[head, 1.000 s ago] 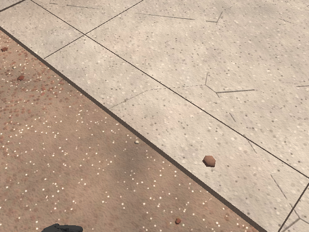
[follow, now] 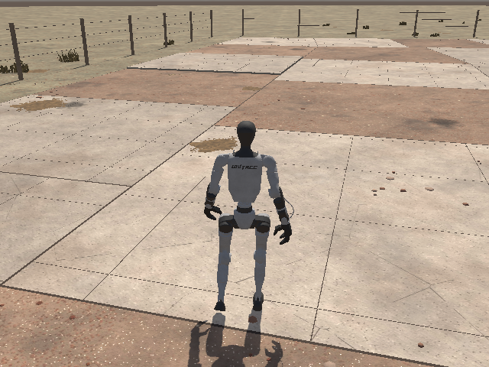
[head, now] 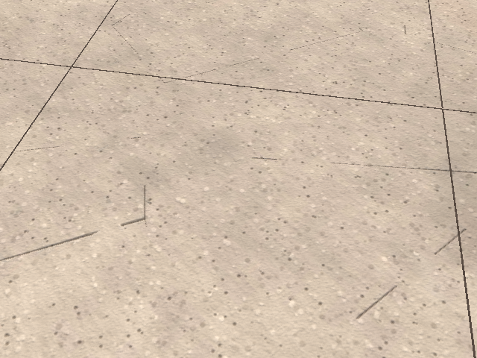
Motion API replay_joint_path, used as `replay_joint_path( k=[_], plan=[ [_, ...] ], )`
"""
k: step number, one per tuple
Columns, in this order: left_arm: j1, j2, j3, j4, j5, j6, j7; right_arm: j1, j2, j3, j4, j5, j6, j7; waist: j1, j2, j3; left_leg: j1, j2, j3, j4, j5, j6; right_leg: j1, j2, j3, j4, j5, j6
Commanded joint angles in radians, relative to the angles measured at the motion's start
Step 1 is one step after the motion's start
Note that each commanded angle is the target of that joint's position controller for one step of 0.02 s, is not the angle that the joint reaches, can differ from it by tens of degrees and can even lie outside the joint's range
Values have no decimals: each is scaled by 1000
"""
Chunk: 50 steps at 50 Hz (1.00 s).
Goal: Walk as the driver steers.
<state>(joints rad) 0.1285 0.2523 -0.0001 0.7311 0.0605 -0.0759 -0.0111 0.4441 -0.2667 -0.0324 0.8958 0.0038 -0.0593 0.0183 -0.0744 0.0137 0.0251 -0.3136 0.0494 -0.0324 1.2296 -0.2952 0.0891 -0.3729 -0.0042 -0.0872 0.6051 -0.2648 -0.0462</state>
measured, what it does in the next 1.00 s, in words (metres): walks ahead, turning left: left foot, then right foot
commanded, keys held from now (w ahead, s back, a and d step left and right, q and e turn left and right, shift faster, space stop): w+q+shift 0.30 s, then q+shift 0.38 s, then w+q+shift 0.32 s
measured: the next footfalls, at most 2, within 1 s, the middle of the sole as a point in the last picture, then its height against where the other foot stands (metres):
left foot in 0.32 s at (200, 353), level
right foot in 0.70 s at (187, 247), level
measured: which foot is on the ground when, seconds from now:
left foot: up 0.00-0.30, down 0.32-0.70, up 0.72-1.00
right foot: down 0.00-0.32, up 0.34-0.68, down 0.70-1.00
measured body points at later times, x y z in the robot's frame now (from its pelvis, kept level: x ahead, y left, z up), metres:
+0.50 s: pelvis +0.43 +0.08 +0.00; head +0.48 +0.09 +0.44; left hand +0.53 +0.38 -0.08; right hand +0.61 -0.16 -0.13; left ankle +0.45 +0.10 -0.73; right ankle +0.50 -0.09 -0.63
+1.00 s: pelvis +0.67 +0.17 +0.01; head +0.66 +0.17 +0.46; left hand +0.46 +0.39 -0.10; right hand +1.00 +0.17 -0.05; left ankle +0.58 +0.27 -0.64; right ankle +0.80 +0.11 -0.73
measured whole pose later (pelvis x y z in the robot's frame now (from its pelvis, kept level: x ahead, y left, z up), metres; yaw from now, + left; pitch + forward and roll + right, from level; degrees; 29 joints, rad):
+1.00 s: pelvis +0.67 +0.17 +0.01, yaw +57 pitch +2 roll -2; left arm 0.34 0.33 0.08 0.74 0.04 -0.05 0.01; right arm 0.19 -0.34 -0.06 0.56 -0.04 0.06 0.08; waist 0.03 0.01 -0.05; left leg -0.68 0.05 -0.03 1.18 -0.25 0.02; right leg -0.26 -0.03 -0.09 0.38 -0.16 0.01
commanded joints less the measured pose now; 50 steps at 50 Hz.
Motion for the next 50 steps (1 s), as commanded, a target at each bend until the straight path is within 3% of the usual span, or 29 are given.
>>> replay_joint_path(
  k=[1, 3, 7, 11, 14, 15, 16, 17, 18, 19, 21, 22, 24, 26, 28, 31, 33, 34, 35, 36, 37, 38, 39, 40, 42, 43, 44, 46, 50],
  plan=[
    [160, 112, 51, 17, -25, -27, 12, -28, -67, -22, -79, -20, 21, 16, 76, -97, -30, -354, 83, -33, 57, 48, -8, 300, -280, 307, -391, 21, -79],
    [171, 87, 48, 50, -46, -47, 7, -107, -39, -22, -115, -25, 50, 29, 54, -89, 26, -418, 106, -23, 31, 66, -17, 282, -273, 192, -441, 128, -66],
    [157, 68, 44, 81, -42, -68, 8, -293, -18, -5, -201, -24, 53, 55, 35, -98, 96, -435, 87, 58, -156, 284, -8, 235, -183, -81, -492, 378, -30],
    [200, 157, 59, 98, -45, -69, 26, -396, -49, 5, -238, -25, 46, 79, 33, -40, 98, -229, -19, 212, -467, 413, 59, 306, -180, -204, -474, 842, 9],
    [182, 263, 87, 73, -31, -22, 49, -141, -137, -25, -171, -18, 47, 61, -116, -120, -73, 52, -133, 240, -469, 246, 110, 414, -229, -191, -76, 1364, 24],
    [137, 281, 94, 53, -25, -1, 50, 57, -183, -50, -115, -20, 49, 47, -210, -116, -161, 259, -148, 194, -479, 167, 143, 344, -245, -161, 195, 1331, 7],
    [130, 254, 92, 54, -27, 7, 35, 170, -224, -77, -70, -21, 49, 21, -232, -17, -185, 435, -142, 111, -582, 164, 172, 204, -162, -160, 570, 876, 21],
    [146, 92, 52, 13, -17, -8, 14, 71, -304, -96, -72, -13, 57, 0, -89, 270, -74, 521, 18, -152, -571, 520, 216, -162, 37, -120, 984, -217, 68],
    [232, 118, 42, -91, -44, -23, 20, 24, -410, -122, -134, -40, 63, 1, -21, 280, -325, 773, 200, -649, -750, 491, 427, -429, 87, 100, 1186, -281, 91],
    [158, 156, 35, -95, -31, -45, 27, -24, -358, -120, -173, -29, 62, -8, -33, 56, -289, 704, 236, -740, -889, 419, 402, -483, 24, 181, 1113, -196, 78],
    [108, 150, 30, -91, -21, -43, 32, -99, -255, -92, -152, -12, 51, -20, 69, -119, -33, 335, 164, -551, -906, 602, 324, -390, -47, 176, 903, -142, 87],
    [85, 199, 62, -115, -76, -62, 36, -207, -177, -71, -250, 19, -4, 3, 92, -148, -79, 237, 141, -584, -931, 565, 324, -305, -20, 254, 866, -165, 99],
    [69, 203, 74, -130, -58, -44, 47, -287, -196, -74, -259, 29, -30, 5, 152, -133, -25, 49, 61, -423, -956, 648, 278, -202, -59, 238, 638, -155, 125],
    [-54, 117, 55, -183, -34, -42, 53, -280, -207, -84, -250, 40, -16, -25, 127, -126, 13, -77, -62, -291, -897, 808, 208, -133, -7, 161, 338, -75, 146],
    [-93, 57, 40, -196, -42, -40, 45, -226, -224, -101, -235, 40, 33, -61, 76, -55, -87, -88, -156, -218, -817, 795, 96, 8, 98, 104, 81, 174, 147],
    [-130, 80, 59, -216, -76, -31, 26, -164, -189, -100, -224, 40, 78, -82, 39, 50, -146, -63, -168, -309, -733, 536, -6, 128, 162, 126, -98, 365, 148],
    [-95, 119, 81, -210, -73, -29, 27, -219, -141, -91, -256, 31, 79, -80, 82, 103, -133, -30, -178, -360, -619, 402, -32, 183, 125, 183, -199, 431, 129],
    [10, 133, 93, -181, -59, -34, 33, -259, -113, -82, -278, 27, 75, -72, 140, 99, -185, -27, -209, -323, -458, 355, -64, 312, 68, 200, -275, 559, 98],
    [118, 144, 91, -160, -44, -27, 42, -218, -24, -53, -297, 1, 76, -63, 146, -17, -335, -126, -236, -242, -200, -159, -82, 553, -159, 375, -164, 688, 8],
    [141, 168, 88, -193, -27, -9, 41, -29, -20, -42, -306, -10, 70, -46, 70, -218, -459, -265, -256, -212, 6, -513, -91, 717, -379, 689, -120, 703, -142],
    [93, 234, 114, -177, -56, 0, 41, 65, -119, -53, -319, 35, 68, -13, 17, -332, -473, -416, -105, -177, 180, -348, -93, 704, -528, 985, -220, -87, -277],
    [56, 155, 108, -208, -63, 1, 53, -60, -175, -67, -307, 49, 71, -12, 80, -219, -332, -504, -58, -112, 209, -199, -110, 592, -403, 911, -315, -519, -223],
    [18, 149, 99, -214, -64, 13, 61, -142, -210, -80, -326, 32, 78, -18, 85, -158, -234, -510, -54, -51, 211, -120, -115, 457, -337, 766, -332, -483, -144],
    [14, 152, 95, -215, -56, 16, 62, -168, -213, -84, -331, 13, 84, -22, 78, -88, -190, -453, -28, -32, 198, -98, -111, 330, -281, 650, -348, -407, -103],
    [18, 173, 104, -177, -58, 8, 58, -190, -149, -66, -348, 6, 77, -18, 61, -79, -84, -392, 16, -15, 123, -89, -86, 154, -220, 494, -400, -347, -78],
    [104, 174, 91, -125, 0, 10, 48, -251, -121, -42, -384, -101, 95, 30, 80, 22, -88, -339, -6, -6, 93, -49, -65, 60, -240, 440, -434, -339, -90],
    [109, 195, 102, -108, 1, 7, 38, -262, -93, -38, -402, -86, 101, 50, 68, -49, -87, -350, -1, -10, 70, -27, -58, 66, -237, 405, -442, -350, -91],
    [83, 198, 103, -104, -13, 3, 21, -246, -120, -39, -399, -57, 108, 64, 52, -126, -99, -383, 9, -21, 41, 31, -61, 82, -255, 344, -462, -364, -85],
    [109, 229, 110, -85, -28, -3, 11, -291, -148, -38, -414, -41, 115, 64, 63, -138, -66, -383, 43, -11, -101, 78, -75, 98, -309, 229, -497, -350, -63]
  ],
)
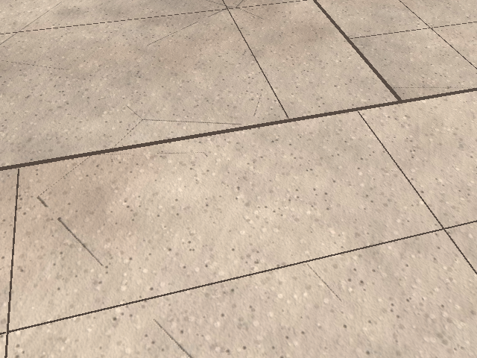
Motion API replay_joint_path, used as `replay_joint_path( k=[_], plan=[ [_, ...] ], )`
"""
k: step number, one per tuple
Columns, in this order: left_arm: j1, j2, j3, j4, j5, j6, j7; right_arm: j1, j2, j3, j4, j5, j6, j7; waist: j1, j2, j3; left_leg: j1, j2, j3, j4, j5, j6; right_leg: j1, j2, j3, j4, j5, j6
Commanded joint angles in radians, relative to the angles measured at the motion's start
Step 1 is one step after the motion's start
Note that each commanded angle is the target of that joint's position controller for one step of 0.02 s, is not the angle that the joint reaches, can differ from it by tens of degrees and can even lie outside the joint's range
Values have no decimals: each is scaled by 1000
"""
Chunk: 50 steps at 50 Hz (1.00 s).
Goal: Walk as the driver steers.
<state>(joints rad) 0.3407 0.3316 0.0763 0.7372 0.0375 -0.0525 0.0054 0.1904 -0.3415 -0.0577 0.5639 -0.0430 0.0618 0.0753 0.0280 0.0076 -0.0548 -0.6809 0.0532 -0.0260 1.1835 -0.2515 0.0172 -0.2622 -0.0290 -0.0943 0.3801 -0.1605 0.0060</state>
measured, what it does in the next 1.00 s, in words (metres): walks ahead: left foot, then right foot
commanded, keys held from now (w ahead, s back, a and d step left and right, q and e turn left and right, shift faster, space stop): w+q+shift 0.08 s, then w+shift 0.14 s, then w+e+shift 0.14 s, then shift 0.64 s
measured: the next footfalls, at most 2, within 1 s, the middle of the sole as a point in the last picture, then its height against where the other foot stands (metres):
left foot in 0.20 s outside the picture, level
right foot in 0.58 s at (211, 338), level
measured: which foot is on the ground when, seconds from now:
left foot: up 0.00-0.18, down 0.20-0.58, up 0.60-0.96, down 0.98-1.00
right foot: down 0.00-0.20, up 0.22-0.56, down 0.58-1.00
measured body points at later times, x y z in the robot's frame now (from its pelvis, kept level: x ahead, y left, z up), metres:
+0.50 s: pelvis +0.29 +0.12 -0.02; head +0.33 +0.14 +0.43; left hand +0.45 +0.38 -0.12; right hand +0.31 -0.15 -0.14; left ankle +0.09 +0.15 -0.74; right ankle +0.51 +0.05 -0.70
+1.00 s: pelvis +0.51 +0.19 -0.01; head +0.52 +0.20 +0.44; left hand +0.61 +0.45 -0.13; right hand +0.69 -0.05 -0.11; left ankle +0.55 +0.35 -0.74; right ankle +0.56 +0.10 -0.74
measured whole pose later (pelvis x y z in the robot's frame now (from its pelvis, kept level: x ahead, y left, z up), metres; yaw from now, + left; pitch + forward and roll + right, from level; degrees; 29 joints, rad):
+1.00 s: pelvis +0.51 +0.19 -0.01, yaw +7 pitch +0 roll -3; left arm 0.15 0.24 0.01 0.82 0.02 -0.03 -0.02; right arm 0.17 -0.25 -0.01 0.74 -0.01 0.01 -0.05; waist 0.02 0.03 0.01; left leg -0.36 0.08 -0.09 0.55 -0.21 -0.06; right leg -0.30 0.10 -0.02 0.49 -0.19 -0.06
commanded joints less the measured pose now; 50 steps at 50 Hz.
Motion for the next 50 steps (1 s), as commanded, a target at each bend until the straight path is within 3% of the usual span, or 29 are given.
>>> replay_joint_path(
  k=[1, 7, 8, 9, 10, 11, 12, 13, 14, 16, 18, 21, 23, 24, 26, 28, 29, 30, 31, 32, 33, 34, 35, 38, 41, 43, 45, 48, 50],
  plan=[
    [-94, 161, 37, -87, -5, -27, -6, -55, -71, -10, -87, 9, -7, 10, -32, -137, 25, 8, 45, -6, -116, 31, -1, -7, -290, 193, -277, -440, -104],
    [-52, 181, 39, -53, 14, 2, -11, -92, -65, -2, -81, 17, -32, 19, 0, -161, 98, 289, -3, 154, -487, -147, 67, -9, -298, 4, -249, -450, -75],
    [-56, 174, 35, -43, 10, 12, -15, -18, -48, 2, -44, 13, -43, 12, -40, -116, 102, 397, -37, 183, -572, -100, 86, -38, -284, -38, -166, -440, -78],
    [-42, 140, 21, -34, 14, 17, -18, 139, -57, -8, 33, 6, -60, -1, -108, 14, 68, 583, -111, 193, -630, -111, 93, -101, -211, -119, 80, -288, -80],
    [-86, 82, -3, -60, 30, 12, -24, 362, -106, -24, 101, 1, -76, -16, -224, 205, 13, 803, -36, 3, -706, -254, 112, -285, -139, -179, 507, -104, -68],
    [-156, -28, -33, -164, 23, -2, -34, 375, -247, -41, 71, 14, -82, -38, -184, 479, 24, 915, 203, -520, -889, -442, 187, -686, 3, -85, 834, -425, -28],
    [-273, 54, -18, -205, 33, -10, -30, 358, -254, -51, 40, 27, -88, -58, -230, 286, 19, 908, 288, -703, -991, -379, 244, -839, -7, 64, 951, -349, -26],
    [-299, 76, -14, -199, 16, -15, -35, 341, -209, -41, 52, 10, -94, -71, -198, 129, 48, 894, 300, -591, -934, -306, 240, -862, -69, 101, 963, -237, -34],
    [-245, 75, -20, -160, 7, -21, -43, 300, -166, -29, 53, -2, -98, -73, -149, 67, 50, 815, 253, -466, -921, -272, 206, -781, -95, 103, 912, -160, -38],
    [-150, 69, -22, -99, 0, -1, -66, 203, -102, -2, 51, 12, -120, -76, -68, 76, 93, 664, 181, -279, -996, -187, 144, -639, -102, 142, 836, -54, -23],
    [-167, 49, -23, -91, -21, 24, -78, 213, -94, 2, 77, 15, -143, -71, -60, 79, 143, 619, 164, -143, -1042, 19, 110, -622, -43, 179, 806, 19, -21],
    [-221, 9, -39, -101, -10, 13, -75, 188, -60, 15, 121, 21, -159, -65, -13, 10, 192, 574, 80, 83, -1010, 659, 82, -499, 20, 81, 562, 115, -23],
    [-289, -35, -65, -112, -5, 4, -88, 213, -53, 22, 159, 40, -170, -73, -35, 24, 176, 544, 64, 138, -1037, 801, 72, -316, 38, -30, 320, 227, -46],
    [-367, -44, -61, -155, -73, -39, -90, 238, -90, 7, 173, 73, -164, -111, -53, 32, 141, 607, 124, 92, -982, 895, 76, -300, 52, 6, 263, 272, -56],
    [-269, 6, -44, -128, -65, -59, -99, 224, -166, -12, 191, 56, -138, -147, 4, 70, 39, 763, 138, 86, -875, 1051, 49, -216, 115, -3, 159, 312, -73],
    [-19, 71, -11, -46, -54, -48, -79, 180, -185, -23, 190, 33, -114, -149, 118, 98, -78, 781, 113, 100, -597, 1159, 17, 48, 149, 6, 116, 382, -99],
    [95, 91, -1, -16, -41, -35, -55, 153, -153, -14, 178, 32, -113, -136, 187, 66, -120, 662, 59, 107, -349, 989, -10, 252, 83, 79, 61, 525, -124],
    [132, 173, 0, 11, -10, -30, -37, 281, 28, 28, 151, -12, -115, -110, 61, -306, -227, 280, -122, 74, 133, -304, -62, 637, -174, 357, 261, 1070, -228],
    [140, 125, -6, -6, 15, -43, -38, 459, 16, 41, 218, 60, -131, -89, 59, -212, -517, 159, -213, -242, 399, -427, -59, 812, -358, 761, 213, 947, -429],
    [24, 114, 3, -54, -2, -36, -37, 345, -87, 16, 207, 87, -136, -82, 83, -62, -439, 166, -158, -262, 370, -349, -50, 653, -326, 685, 105, 764, -421],
    [-82, 81, -8, -63, -33, -32, -35, 216, -100, 12, 152, 81, -136, -88, 44, 13, -246, 138, -105, -195, 274, -293, -45, 464, -281, 584, 48, 623, -382],
    [-142, 44, -23, -60, -46, -31, -33, 151, -84, 13, 142, 64, -128, -98, 5, 89, -118, 136, -66, -140, 212, -257, -56, 281, -248, 516, -3, 589, -349],
    [-171, 24, -30, -55, -37, -33, -31, 150, -82, 8, 139, 55, -114, -105, -33, 80, -54, 189, -37, -119, 155, -215, -64, 133, -213, 451, -39, 615, -336],
    [-189, 7, -36, -24, -18, -41, -37, 187, -16, 20, 139, 46, -85, -112, -79, -11, -18, 309, 11, -88, -55, -196, -88, -67, -157, 306, -87, 719, -320],
    [-218, 40, -25, -7, -11, -32, -29, 143, 19, 35, 133, 37, -76, -126, -74, -55, -82, 378, 27, -54, -296, -97, -99, -79, -129, 216, -71, 757, -292],
    [-215, 54, -20, 5, -16, -13, -25, 104, -7, 26, 137, 45, -65, -128, -52, -66, -109, 416, 22, -46, -382, 29, -99, -72, -123, 206, -83, 548, -268],
    [-226, 50, -23, 13, -19, 5, -23, 49, -23, 17, 131, 47, -54, -129, -36, -81, -72, 433, 22, -45, -450, 69, -90, -105, -119, 223, -106, 225, -246],
    [-242, 7, -41, 24, -25, 22, -21, 8, -13, 11, 126, 29, -58, -127, -44, -86, -7, 502, 1, -20, -650, 113, -55, -147, -85, 246, -72, -132, -181],
    [-167, -34, -56, 45, -11, 17, -21, -12, -66, 2, 103, 12, -67, -130, -8, 7, 8, 546, 103, -133, -740, 257, -3, -165, -9, 214, 33, -237, -89]
  ],
)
